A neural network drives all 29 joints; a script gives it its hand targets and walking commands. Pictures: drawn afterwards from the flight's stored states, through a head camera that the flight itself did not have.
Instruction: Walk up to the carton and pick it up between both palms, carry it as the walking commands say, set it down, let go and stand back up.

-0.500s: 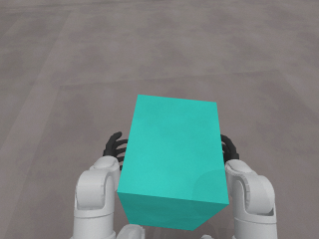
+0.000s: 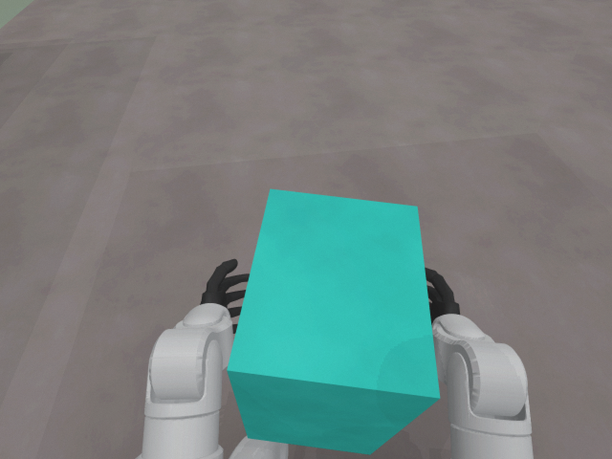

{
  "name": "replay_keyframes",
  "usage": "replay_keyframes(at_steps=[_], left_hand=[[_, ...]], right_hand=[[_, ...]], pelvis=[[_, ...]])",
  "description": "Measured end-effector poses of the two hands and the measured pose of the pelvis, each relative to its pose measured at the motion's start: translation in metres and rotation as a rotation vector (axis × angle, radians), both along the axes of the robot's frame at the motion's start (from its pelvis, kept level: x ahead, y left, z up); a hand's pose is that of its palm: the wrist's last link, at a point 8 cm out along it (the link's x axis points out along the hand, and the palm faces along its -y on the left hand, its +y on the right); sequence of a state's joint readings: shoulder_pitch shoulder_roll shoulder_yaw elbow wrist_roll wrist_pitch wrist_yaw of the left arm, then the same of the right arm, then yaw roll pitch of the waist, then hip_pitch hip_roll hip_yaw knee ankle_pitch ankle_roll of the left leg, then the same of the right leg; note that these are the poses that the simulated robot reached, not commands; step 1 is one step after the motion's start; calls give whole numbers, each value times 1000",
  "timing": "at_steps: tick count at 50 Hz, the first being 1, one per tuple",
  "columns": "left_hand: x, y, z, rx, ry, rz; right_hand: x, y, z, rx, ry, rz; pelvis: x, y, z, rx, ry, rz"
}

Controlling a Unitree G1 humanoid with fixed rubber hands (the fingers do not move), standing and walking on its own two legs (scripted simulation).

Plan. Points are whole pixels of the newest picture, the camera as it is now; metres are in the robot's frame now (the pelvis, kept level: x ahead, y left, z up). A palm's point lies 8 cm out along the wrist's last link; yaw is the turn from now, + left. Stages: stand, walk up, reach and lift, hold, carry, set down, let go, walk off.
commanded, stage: carry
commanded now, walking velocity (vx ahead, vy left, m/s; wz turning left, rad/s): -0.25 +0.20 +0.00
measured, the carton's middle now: (324, 333) +0.29 +0.00 +0.01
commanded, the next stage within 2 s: none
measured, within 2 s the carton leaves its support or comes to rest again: neither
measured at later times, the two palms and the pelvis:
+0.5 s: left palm out of the picture +0.09 +0.27 +0.07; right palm out of the picture +0.10 +0.00 +0.06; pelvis -0.20 +0.12 -0.01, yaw -1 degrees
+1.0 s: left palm out of the picture -0.09 +0.36 +0.08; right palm out of the picture -0.07 +0.09 +0.09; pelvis -0.36 +0.21 +0.00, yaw -1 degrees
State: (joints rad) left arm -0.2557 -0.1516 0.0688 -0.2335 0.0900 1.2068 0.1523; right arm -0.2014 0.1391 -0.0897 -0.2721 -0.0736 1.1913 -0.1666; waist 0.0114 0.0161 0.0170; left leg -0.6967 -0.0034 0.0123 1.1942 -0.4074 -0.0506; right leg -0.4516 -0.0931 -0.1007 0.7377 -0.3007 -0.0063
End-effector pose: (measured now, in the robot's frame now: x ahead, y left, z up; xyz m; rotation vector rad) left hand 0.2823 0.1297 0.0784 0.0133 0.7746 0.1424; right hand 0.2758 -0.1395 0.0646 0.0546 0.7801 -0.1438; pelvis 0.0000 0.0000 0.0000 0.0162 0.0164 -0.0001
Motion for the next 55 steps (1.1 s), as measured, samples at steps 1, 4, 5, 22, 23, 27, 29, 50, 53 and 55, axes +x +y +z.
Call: replay_keyframes(at_steps=[1, 4, 5, 22, 23, 27, 29, 50, 53, 55], left_hand=[[-7, 4, 1, 4, 2, -8], [-25, 17, 4, 6, -10, -29], [-30, 23, 4, 2, -18, -35], [-175, 131, -14, -59, -28, 91], [-182, 133, -11, -41, -35, 84], [-211, 139, -5, -3, -18, 49], [-226, 144, -4, 0, -5, 33], [-368, 229, 1, -60, -30, 56], [-379, 228, 12, -24, -31, 35], [-388, 226, 17, -9, -32, 17]], right_hand=[[-9, 4, 1, 3, 1, -8], [-31, 18, 5, 7, -11, -34], [-38, 23, 6, 3, -18, -41], [-149, 132, 4, -46, -25, 72], [-157, 133, 3, -25, -33, 62], [-198, 139, -4, 8, -15, 34], [-219, 144, -6, 13, -3, 18], [-349, 229, 22, -68, -27, 57], [-365, 228, 24, -38, -27, 40], [-378, 226, 25, -29, -28, 29]], pelvis=[[-7, 6, 1, 4, -2, 1], [-30, 25, 0, 10, 5, 7], [-37, 32, -2, 10, 10, 8], [-173, 107, -8, -1, 44, -27], [-182, 111, -8, -16, 39, -31], [-213, 127, -4, -20, 18, 5], [-229, 136, -2, -10, 6, 12], [-358, 210, 2, -27, 35, -24], [-371, 214, 8, -38, 17, -14], [-377, 218, 10, -24, 5, -15]])
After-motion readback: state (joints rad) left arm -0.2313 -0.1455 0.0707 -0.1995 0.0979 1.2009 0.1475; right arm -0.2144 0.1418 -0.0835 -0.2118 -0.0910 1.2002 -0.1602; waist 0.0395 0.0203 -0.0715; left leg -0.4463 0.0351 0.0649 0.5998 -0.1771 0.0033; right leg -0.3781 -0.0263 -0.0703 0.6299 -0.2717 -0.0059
